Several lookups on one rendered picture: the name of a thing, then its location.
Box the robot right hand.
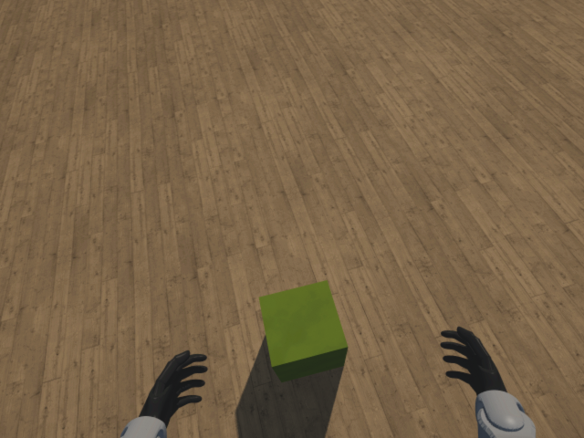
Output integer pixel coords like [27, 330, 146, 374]
[440, 327, 507, 395]

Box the robot left hand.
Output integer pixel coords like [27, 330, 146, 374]
[139, 350, 208, 428]

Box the carton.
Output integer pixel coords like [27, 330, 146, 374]
[259, 280, 348, 382]

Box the right robot forearm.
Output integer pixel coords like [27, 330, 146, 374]
[475, 391, 536, 438]

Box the left robot forearm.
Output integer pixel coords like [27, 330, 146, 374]
[120, 416, 167, 438]

